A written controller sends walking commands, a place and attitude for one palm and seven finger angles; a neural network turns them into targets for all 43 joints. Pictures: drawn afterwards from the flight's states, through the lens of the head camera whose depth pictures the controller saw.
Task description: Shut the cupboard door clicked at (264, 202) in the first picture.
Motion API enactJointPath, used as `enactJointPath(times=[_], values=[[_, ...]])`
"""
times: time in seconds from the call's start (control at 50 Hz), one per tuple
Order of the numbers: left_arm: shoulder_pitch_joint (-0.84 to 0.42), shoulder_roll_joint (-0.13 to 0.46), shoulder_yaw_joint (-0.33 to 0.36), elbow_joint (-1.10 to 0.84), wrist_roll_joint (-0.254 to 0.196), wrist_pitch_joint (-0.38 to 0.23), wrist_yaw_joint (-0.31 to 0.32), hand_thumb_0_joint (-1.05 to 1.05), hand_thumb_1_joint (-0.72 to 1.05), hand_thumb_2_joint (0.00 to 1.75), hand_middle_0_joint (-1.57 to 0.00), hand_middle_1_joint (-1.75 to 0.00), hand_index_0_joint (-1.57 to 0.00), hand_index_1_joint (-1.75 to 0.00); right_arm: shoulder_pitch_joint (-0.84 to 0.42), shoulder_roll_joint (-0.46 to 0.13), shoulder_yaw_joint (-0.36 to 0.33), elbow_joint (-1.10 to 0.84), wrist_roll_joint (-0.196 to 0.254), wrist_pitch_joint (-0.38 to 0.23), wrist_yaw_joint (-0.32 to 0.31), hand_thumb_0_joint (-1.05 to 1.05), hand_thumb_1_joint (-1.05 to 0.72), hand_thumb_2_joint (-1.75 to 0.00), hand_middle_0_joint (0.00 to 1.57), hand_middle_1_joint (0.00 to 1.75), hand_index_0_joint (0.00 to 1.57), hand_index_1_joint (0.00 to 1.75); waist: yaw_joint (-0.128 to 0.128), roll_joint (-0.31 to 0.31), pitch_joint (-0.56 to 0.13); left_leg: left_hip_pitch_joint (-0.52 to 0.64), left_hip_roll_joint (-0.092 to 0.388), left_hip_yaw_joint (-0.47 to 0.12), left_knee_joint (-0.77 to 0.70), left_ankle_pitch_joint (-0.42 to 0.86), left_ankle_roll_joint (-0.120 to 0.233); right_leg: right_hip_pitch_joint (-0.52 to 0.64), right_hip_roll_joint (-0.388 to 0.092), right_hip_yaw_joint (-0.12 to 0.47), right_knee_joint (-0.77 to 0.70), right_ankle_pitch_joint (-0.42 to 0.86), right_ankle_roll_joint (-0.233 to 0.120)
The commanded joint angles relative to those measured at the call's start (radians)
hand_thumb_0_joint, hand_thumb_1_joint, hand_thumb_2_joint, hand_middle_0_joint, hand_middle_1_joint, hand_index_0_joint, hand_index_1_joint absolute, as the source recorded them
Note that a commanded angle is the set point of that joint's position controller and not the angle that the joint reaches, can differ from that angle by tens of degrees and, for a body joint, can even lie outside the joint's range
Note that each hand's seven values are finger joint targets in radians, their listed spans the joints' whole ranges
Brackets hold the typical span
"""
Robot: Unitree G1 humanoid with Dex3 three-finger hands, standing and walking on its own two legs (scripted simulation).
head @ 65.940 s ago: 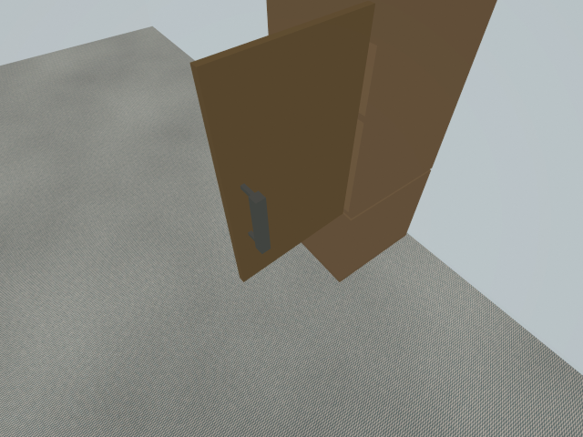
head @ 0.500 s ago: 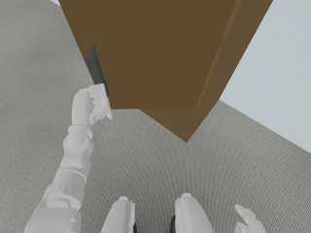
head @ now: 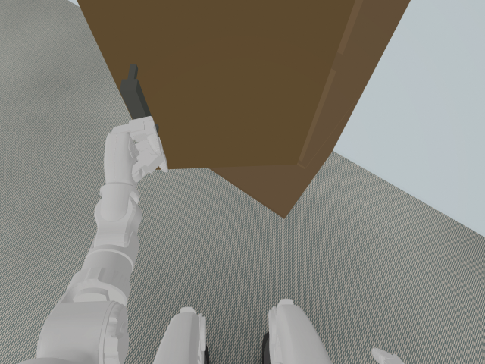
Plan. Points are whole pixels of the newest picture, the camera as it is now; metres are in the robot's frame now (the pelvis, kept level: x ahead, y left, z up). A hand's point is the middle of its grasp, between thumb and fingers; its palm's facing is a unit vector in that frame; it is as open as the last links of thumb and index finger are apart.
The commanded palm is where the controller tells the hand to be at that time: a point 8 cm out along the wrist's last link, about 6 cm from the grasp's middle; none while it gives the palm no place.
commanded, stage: push the door shut along its arc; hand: left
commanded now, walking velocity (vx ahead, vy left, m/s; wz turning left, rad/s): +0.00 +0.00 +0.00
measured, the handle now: (144, 111) +0.55 +0.16 +0.03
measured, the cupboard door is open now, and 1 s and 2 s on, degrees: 40 26 22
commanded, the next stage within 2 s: pull the fist back off the door in 1.34 s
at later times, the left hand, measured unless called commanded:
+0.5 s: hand (160, 127) +0.50 +0.13 +0.05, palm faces -0.12 -0.99 -0.06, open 3.1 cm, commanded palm +0.48 +0.17 +0.03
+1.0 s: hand (168, 106) +0.55 +0.12 +0.04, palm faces -0.23 -0.97 -0.07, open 3.1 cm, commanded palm +0.56 +0.13 +0.03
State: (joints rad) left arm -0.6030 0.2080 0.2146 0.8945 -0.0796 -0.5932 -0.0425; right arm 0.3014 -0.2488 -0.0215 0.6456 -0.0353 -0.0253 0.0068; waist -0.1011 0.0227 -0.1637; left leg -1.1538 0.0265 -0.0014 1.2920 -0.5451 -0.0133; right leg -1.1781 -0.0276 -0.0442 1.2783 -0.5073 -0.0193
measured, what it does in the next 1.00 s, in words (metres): stands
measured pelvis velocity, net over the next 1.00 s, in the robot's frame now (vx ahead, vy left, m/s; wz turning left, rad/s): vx -0.02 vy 0.02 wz -0.02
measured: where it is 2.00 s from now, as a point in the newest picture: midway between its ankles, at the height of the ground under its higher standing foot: outside the picture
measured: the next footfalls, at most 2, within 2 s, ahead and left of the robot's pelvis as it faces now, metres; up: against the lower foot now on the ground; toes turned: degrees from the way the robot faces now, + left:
none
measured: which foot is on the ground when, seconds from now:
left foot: down 0.00-1.00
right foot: down 0.00-1.00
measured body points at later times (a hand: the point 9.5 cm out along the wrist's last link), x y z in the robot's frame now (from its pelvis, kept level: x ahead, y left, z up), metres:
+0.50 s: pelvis -0.01 +0.01 -0.01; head +0.13 +0.01 +0.41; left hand +0.50 +0.18 +0.06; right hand +0.04 -0.26 -0.14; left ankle +0.03 +0.13 -0.62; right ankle +0.05 -0.11 -0.62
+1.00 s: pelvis -0.02 +0.02 -0.04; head +0.16 +0.04 +0.38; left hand +0.56 +0.17 +0.05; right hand -0.03 -0.25 -0.14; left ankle +0.03 +0.13 -0.62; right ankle +0.05 -0.11 -0.62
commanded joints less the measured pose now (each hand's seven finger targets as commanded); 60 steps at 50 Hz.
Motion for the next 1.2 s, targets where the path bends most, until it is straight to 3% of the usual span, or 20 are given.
enactJointPath(times=[0.0,0.06,0.14,0.2,0.24,0.36,0.4,0.48,0.54,0.58,0.6,0.64,0.74,0.82,0.86,0.88,0.9,0.96,1.04,1.18], values=[[-0.299,0.137,0.024,-0.151,-0.008,-0.032,-0.002,0.00,0.90,0.90,-1.30,-1.50,-1.30,-1.50,0.080,-0.147,-0.054,-0.099,0.006,-0.016,-0.009,0.00,-0.90,-0.90,0.20,0.30,0.20,0.30,-0.004,0.013,-0.444,0.215,-0.037,-0.004,-0.168,0.207,0.027,0.323,0.024,0.035,-0.180,0.241,0.000],[-0.344,0.177,0.043,-0.167,-0.011,-0.017,-0.009,0.00,0.90,0.90,-1.30,-1.50,-1.30,-1.50,0.076,-0.149,-0.049,-0.110,0.011,-0.007,-0.013,0.00,-0.90,-0.90,0.20,0.30,0.20,0.30,-0.013,-0.013,-0.449,0.197,-0.036,-0.006,-0.169,0.203,0.031,0.346,0.024,0.040,-0.182,0.249,0.003],[-0.544,0.179,0.014,-0.178,-0.005,-0.051,-0.014,0.00,0.90,0.90,-1.30,-1.50,-1.30,-1.50,0.075,-0.148,-0.046,-0.098,0.010,-0.011,-0.024,0.00,-0.90,-0.90,0.20,0.30,0.20,0.30,-0.069,-0.004,-0.391,0.196,-0.036,-0.021,-0.152,0.151,0.039,0.269,0.027,0.039,-0.188,0.181,0.006],[-0.598,0.211,0.025,-0.120,0.004,-0.068,-0.028,0.00,0.90,0.90,-1.30,-1.50,-1.30,-1.50,0.074,-0.158,-0.044,-0.080,0.005,-0.015,-0.028,0.00,-0.90,-0.90,0.20,0.30,0.20,0.30,-0.076,0.003,-0.432,0.195,-0.035,-0.033,-0.136,0.143,0.036,0.245,0.026,0.038,-0.169,0.163,0.004],[-0.629,0.200,0.011,-0.086,0.004,-0.067,-0.044,0.00,0.90,0.90,-1.30,-1.50,-1.30,-1.50,0.086,-0.162,-0.044,-0.077,0.002,-0.018,-0.027,0.00,-0.90,-0.90,0.20,0.30,0.20,0.30,-0.082,0.051,-0.460,0.231,-0.036,-0.043,-0.131,0.168,0.035,0.207,0.029,0.028,-0.154,0.167,-0.002],[-0.609,0.280,0.066,0.086,0.003,0.034,-0.103,0.00,0.90,0.90,-1.30,-1.50,-1.30,-1.50,0.116,-0.174,-0.033,-0.082,0.009,0.011,-0.020,0.00,-0.90,-0.90,0.20,0.30,0.20,0.30,-0.082,0.035,-0.463,0.155,-0.033,-0.036,-0.115,0.201,0.037,0.236,0.029,0.030,-0.143,0.208,-0.002],[-0.645,0.274,0.060,0.083,-0.003,0.049,-0.123,0.00,0.90,0.90,-1.30,-1.50,-1.30,-1.50,0.128,-0.176,-0.035,-0.084,0.012,0.019,-0.019,0.00,-0.90,-0.90,0.20,0.30,0.20,0.30,-0.095,0.014,-0.470,0.158,-0.029,-0.042,-0.106,0.207,0.040,0.228,0.032,0.029,-0.144,0.212,-0.001],[-0.727,0.258,0.036,0.081,-0.012,0.055,-0.149,0.00,0.90,0.90,-1.30,-1.50,-1.30,-1.50,0.149,-0.180,-0.035,-0.076,0.012,0.023,-0.015,0.00,-0.90,-0.90,0.20,0.30,0.20,0.30,-0.119,0.048,-0.464,0.190,-0.024,-0.059,-0.100,0.219,0.039,0.166,0.035,0.020,-0.138,0.194,-0.004],[-0.823,0.248,0.010,0.095,-0.007,0.056,-0.157,0.00,0.90,0.90,-1.30,-1.50,-1.30,-1.50,0.170,-0.183,-0.033,-0.064,0.008,0.019,-0.014,0.00,-0.90,-0.90,0.20,0.30,0.20,0.30,-0.156,0.046,-0.432,0.174,-0.025,-0.070,-0.091,0.173,0.045,0.113,0.039,0.015,-0.139,0.147,-0.003],[-0.851,0.286,0.029,0.131,0.002,0.066,-0.160,0.00,0.90,0.90,-1.30,-1.50,-1.30,-1.50,0.175,-0.191,-0.032,-0.051,0.008,0.019,-0.014,0.00,-0.90,-0.90,0.20,0.30,0.20,0.30,-0.168,0.037,-0.425,0.145,-0.021,-0.070,-0.081,0.138,0.048,0.096,0.040,0.018,-0.141,0.118,-0.002],[-0.869,0.309,0.036,0.127,0.006,0.068,-0.165,0.00,0.90,0.90,-1.30,-1.50,-1.30,-1.50,0.181,-0.194,-0.031,-0.050,0.007,0.018,-0.014,0.00,-0.90,-0.90,0.20,0.30,0.20,0.30,-0.166,0.058,-0.438,0.143,-0.023,-0.069,-0.077,0.140,0.048,0.098,0.039,0.021,-0.140,0.116,-0.005],[-0.910,0.293,0.012,0.117,0.009,0.069,-0.177,0.00,0.90,0.90,-1.30,-1.50,-1.30,-1.50,0.193,-0.193,-0.030,-0.051,0.005,0.012,-0.012,0.00,-0.90,-0.90,0.20,0.30,0.20,0.30,-0.176,0.096,-0.477,0.171,-0.025,-0.075,-0.071,0.154,0.049,0.078,0.041,0.017,-0.129,0.121,-0.009],[-0.996,0.309,-0.003,0.161,0.022,0.106,-0.201,0.00,0.90,0.90,-1.30,-1.50,-1.30,-1.50,0.217,-0.204,-0.024,-0.033,0.002,0.007,-0.010,0.00,-0.90,-0.90,0.20,0.30,0.20,0.30,-0.209,0.138,-0.471,0.185,-0.016,-0.097,-0.056,0.143,0.049,-0.003,0.045,0.003,-0.113,0.104,-0.014],[-1.057,0.354,0.015,0.168,0.027,0.134,-0.211,0.00,0.90,0.90,-1.30,-1.50,-1.30,-1.50,0.229,-0.210,-0.018,-0.028,-0.001,0.001,-0.011,0.00,-0.90,-0.90,0.20,0.30,0.20,0.30,-0.217,0.159,-0.499,0.182,-0.013,-0.104,-0.045,0.154,0.047,-0.009,0.048,0.000,-0.105,0.108,-0.015],[-1.086,0.374,0.016,0.145,0.038,0.133,-0.218,0.00,0.90,0.90,-1.30,-1.50,-1.30,-1.50,0.241,-0.213,-0.016,-0.025,-0.004,-0.003,-0.009,0.00,-0.90,-0.90,0.20,0.30,0.20,0.30,-0.213,0.213,-0.552,0.231,-0.008,-0.118,-0.041,0.196,0.042,-0.031,0.047,-0.007,-0.086,0.126,-0.019],[-1.086,0.343,-0.005,0.159,0.040,0.142,-0.221,0.00,0.90,0.90,-1.30,-1.50,-1.30,-1.50,0.242,-0.211,-0.017,-0.021,-0.004,-0.003,-0.007,0.00,-0.90,-0.90,0.20,0.30,0.20,0.30,-0.225,0.215,-0.541,0.241,-0.008,-0.119,-0.039,0.199,0.042,-0.049,0.049,-0.010,-0.091,0.129,-0.018],[-1.100,0.369,0.007,0.152,0.045,0.144,-0.222,0.00,0.90,0.90,-1.30,-1.50,-1.30,-1.50,0.249,-0.215,-0.016,-0.017,-0.006,-0.003,-0.007,0.00,-0.90,-0.90,0.20,0.30,0.20,0.30,-0.222,0.217,-0.541,0.249,-0.004,-0.127,-0.040,0.208,0.039,-0.056,0.049,-0.013,-0.085,0.130,-0.020],[-1.143,0.341,-0.018,0.127,0.045,0.153,-0.230,0.00,0.90,0.90,-1.30,-1.50,-1.30,-1.50,0.259,-0.215,-0.018,-0.014,-0.009,-0.007,-0.003,0.00,-0.90,-0.90,0.20,0.30,0.20,0.30,-0.232,0.260,-0.574,0.307,0.000,-0.142,-0.038,0.248,0.034,-0.089,0.050,-0.020,-0.077,0.151,-0.022],[-1.209,0.352,-0.017,0.166,0.049,0.181,-0.230,0.00,0.90,0.90,-1.30,-1.50,-1.30,-1.50,0.273,-0.216,-0.011,-0.001,-0.010,-0.012,-0.004,0.00,-0.90,-0.90,0.20,0.30,0.20,0.30,-0.266,0.230,-0.516,0.250,-0.001,-0.137,-0.025,0.209,0.043,-0.106,0.055,-0.021,-0.084,0.136,-0.020],[-1.247,0.475,0.057,0.179,0.062,0.199,-0.245,0.00,0.90,0.90,-1.30,-1.50,-1.30,-1.50,0.296,-0.216,0.002,-0.003,-0.017,-0.025,-0.003,0.00,-0.90,-0.90,0.20,0.30,0.20,0.30,-0.262,0.237,-0.576,0.205,-0.002,-0.118,0.013,0.284,0.050,-0.046,0.063,-0.013,-0.070,0.181,-0.021]])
